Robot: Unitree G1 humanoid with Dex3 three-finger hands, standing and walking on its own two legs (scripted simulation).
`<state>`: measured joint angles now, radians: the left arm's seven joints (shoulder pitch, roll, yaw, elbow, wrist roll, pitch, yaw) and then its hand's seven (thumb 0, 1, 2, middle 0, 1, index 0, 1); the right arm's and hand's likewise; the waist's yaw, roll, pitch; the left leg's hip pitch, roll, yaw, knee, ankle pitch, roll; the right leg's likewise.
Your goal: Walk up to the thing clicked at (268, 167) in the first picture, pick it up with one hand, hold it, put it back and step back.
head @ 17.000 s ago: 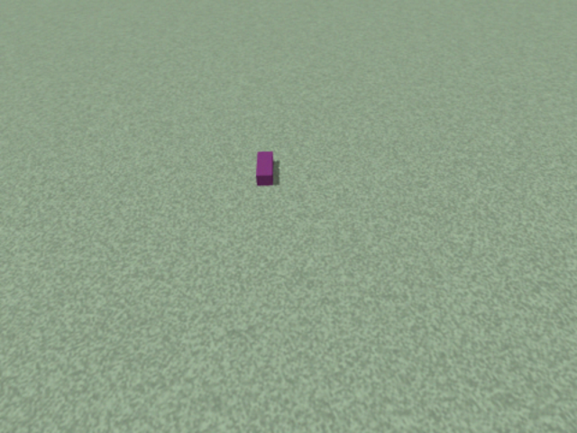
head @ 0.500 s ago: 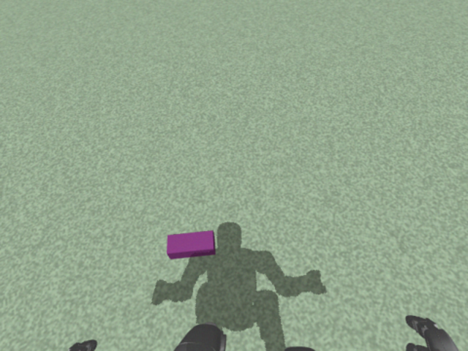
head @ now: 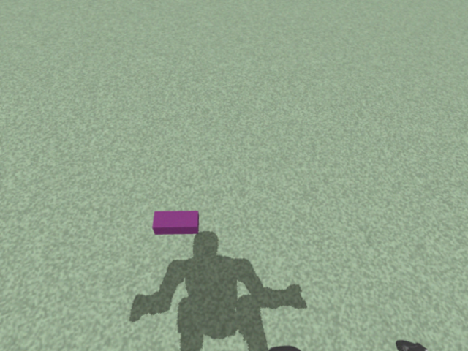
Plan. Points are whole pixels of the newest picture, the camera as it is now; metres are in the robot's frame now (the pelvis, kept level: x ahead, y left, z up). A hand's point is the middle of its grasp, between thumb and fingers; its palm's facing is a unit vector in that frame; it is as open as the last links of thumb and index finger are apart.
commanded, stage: walk up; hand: left
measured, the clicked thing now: (176, 222) +0.71 +0.26 -0.73
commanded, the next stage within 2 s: stand in 1.26 s
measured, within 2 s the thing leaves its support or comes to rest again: neither
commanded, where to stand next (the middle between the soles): +0.34 +0.00 m, yaw +3 degrees
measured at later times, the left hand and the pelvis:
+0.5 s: hand out of the picture +0.04 +0.28 -0.14, palm faces +0.05 -0.92 -0.39, open 7.4 cm; pelvis -0.03 +0.01 +0.00, yaw +1 degrees
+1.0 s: hand out of the picture +0.09 +0.27 -0.15, palm faces +0.06 -0.94 -0.34, open 7.4 cm; pelvis +0.00 +0.01 +0.00, yaw +2 degrees
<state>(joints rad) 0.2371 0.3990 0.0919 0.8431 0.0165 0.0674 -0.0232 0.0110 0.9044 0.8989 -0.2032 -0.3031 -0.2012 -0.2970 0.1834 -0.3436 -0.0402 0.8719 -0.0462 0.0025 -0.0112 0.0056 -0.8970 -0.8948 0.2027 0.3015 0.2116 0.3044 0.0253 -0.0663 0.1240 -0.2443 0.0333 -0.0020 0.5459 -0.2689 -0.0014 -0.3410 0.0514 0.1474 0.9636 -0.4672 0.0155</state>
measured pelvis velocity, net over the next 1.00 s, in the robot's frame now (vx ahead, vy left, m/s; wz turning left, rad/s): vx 0.00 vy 0.01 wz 0.03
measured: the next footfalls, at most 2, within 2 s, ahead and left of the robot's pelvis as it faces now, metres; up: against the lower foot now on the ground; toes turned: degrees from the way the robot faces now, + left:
right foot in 0.08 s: +0.03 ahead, -0.13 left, +0.00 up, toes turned +0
left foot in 0.38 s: +0.04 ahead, +0.13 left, +0.00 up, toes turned -1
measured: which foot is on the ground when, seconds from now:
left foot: down 0.00-0.10, up 0.12-0.36, down 0.38-1.00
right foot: up 0.00-0.06, down 0.08-1.00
